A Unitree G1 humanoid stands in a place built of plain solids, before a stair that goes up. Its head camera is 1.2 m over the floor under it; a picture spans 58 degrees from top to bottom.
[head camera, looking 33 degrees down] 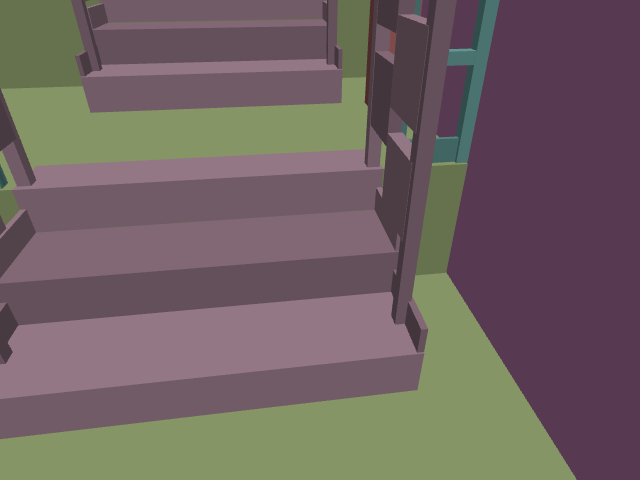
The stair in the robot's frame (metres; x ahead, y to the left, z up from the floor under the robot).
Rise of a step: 0.18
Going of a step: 0.30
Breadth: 1.32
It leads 8 degrees to the left of straight ahead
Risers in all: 3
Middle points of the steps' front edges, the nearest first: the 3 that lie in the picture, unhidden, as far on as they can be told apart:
0.84 0.33 0.18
1.14 0.37 0.35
1.44 0.41 0.53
